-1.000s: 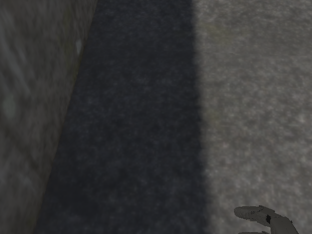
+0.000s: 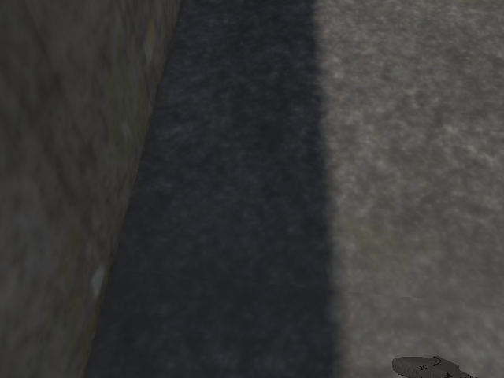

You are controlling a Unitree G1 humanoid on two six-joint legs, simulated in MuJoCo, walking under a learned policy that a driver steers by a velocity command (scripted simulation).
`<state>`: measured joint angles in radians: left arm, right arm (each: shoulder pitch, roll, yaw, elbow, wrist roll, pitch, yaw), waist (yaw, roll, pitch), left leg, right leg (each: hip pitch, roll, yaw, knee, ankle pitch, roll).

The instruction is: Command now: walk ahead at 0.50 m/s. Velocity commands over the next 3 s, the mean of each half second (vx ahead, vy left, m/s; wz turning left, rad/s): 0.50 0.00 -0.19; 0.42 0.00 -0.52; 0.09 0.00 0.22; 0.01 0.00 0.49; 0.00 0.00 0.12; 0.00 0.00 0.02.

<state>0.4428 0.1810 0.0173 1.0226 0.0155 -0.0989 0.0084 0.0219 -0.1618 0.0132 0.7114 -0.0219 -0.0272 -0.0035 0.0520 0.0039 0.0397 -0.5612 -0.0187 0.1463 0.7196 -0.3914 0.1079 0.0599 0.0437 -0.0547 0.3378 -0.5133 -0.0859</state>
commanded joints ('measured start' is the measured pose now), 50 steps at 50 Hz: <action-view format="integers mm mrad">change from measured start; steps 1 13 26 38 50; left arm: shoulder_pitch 104 -301 -265 -107 -50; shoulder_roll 52 42 61 181 211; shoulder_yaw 16 36 45 67 57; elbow -107 -275 -361 -216 -221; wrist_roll -30 21 0 -4 20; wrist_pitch -16 49 108 24 85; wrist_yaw -20 -44 -49 -13 42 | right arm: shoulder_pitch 539 449 474 205 42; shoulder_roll -344 -139 -269 -90 -115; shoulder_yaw -114 -70 -85 -28 0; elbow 93 190 163 -109 -207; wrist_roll -45 -3 13 -38 1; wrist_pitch -26 -84 -63 0 33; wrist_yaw -24 -14 -38 10 -19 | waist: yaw -153 -45 53 -99 -55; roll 226 62 194 -15 -180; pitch -397 47 -143 -68 -141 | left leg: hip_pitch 889 431 687 -285 2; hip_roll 447 216 321 119 -52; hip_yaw -851 -200 94 -138 4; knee -360 -636 -106 821 216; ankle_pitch -285 148 1543 67 72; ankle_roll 268 92 19 -89 -62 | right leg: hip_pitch -584 -1023 -518 -301 -66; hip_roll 29 -86 104 -79 -94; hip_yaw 53 78 -187 304 260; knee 942 1075 545 -33 97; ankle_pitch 81 312 20 611 1592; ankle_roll -13 36 -152 -147 0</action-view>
